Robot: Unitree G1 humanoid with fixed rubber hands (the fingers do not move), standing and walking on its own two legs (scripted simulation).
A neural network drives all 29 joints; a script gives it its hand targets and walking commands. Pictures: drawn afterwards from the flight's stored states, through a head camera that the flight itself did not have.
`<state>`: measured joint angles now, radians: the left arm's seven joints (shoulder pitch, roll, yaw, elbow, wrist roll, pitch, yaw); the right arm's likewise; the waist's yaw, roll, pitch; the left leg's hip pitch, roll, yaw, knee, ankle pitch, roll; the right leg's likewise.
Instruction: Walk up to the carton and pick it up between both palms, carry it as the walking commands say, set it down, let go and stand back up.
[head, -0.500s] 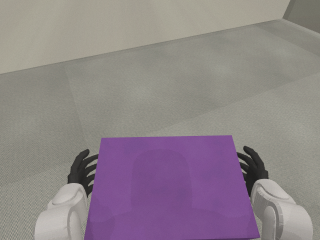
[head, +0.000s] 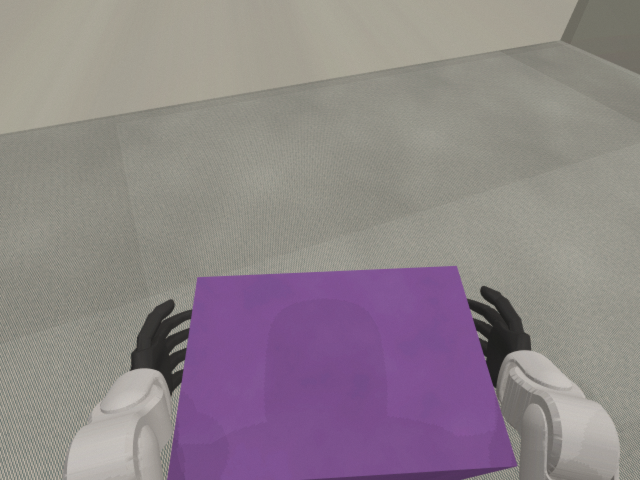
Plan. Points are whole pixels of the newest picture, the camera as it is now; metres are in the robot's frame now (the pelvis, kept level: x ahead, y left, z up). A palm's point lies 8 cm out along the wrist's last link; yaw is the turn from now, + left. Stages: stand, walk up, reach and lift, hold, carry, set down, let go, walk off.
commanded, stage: carry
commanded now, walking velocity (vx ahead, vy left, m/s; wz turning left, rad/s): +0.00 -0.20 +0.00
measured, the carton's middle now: (331, 391) +0.23 +0.01 +0.01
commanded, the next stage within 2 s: none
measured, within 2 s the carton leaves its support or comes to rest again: neither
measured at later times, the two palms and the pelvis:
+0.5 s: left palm (314, 409) +0.18 +0.03 +0.09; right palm out of the picture +0.19 -0.34 +0.09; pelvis -0.04 -0.16 +0.00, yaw +1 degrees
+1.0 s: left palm (410, 439) +0.15 -0.05 +0.11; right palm out of the picture +0.15 -0.42 +0.10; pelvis -0.07 -0.24 +0.01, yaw +2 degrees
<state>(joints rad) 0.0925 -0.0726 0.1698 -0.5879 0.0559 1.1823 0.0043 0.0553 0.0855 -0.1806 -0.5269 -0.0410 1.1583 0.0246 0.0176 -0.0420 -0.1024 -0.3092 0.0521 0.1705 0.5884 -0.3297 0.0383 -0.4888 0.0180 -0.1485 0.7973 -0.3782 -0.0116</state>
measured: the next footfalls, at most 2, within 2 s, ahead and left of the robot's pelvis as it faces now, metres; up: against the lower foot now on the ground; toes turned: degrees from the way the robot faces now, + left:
right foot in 0.24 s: +0.03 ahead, -0.29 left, +0.00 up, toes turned -8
left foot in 0.56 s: -0.03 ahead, -0.09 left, +0.00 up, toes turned +10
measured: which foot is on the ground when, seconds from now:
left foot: down 0.00-0.26, up 0.28-0.54, down 0.56-1.00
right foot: up 0.00-0.22, down 0.24-1.00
